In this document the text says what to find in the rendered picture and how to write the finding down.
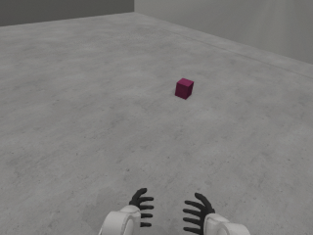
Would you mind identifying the robot right forearm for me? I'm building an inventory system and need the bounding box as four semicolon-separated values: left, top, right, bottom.
203;212;250;235

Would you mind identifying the robot left hand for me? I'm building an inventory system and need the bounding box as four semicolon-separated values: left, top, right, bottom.
129;188;154;227

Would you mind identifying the carton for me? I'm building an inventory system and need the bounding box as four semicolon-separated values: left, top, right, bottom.
175;78;194;100

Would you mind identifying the robot left forearm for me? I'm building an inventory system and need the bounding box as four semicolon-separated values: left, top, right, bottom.
98;205;141;235

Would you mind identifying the robot right hand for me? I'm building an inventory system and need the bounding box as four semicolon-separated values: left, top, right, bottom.
183;192;215;235

